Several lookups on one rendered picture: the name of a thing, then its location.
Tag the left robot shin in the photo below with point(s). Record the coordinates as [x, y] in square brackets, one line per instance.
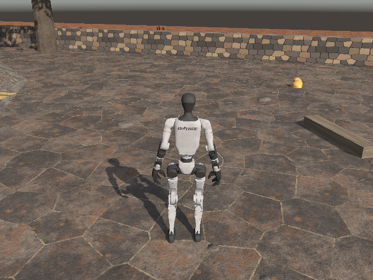
[171, 214]

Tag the right robot hand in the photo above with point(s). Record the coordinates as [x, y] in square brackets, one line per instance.
[217, 178]

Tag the robot torso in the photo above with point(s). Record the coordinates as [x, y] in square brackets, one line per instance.
[187, 137]

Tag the robot right upper arm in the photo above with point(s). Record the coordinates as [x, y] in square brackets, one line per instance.
[208, 134]

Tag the robot left upper arm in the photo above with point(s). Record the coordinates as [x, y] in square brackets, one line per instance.
[166, 133]

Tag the left robot hand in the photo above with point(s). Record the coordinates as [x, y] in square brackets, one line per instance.
[156, 176]

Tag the robot left forearm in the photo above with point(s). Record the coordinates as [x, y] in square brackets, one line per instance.
[159, 158]

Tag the robot right forearm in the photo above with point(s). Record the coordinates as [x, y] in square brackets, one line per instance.
[214, 159]

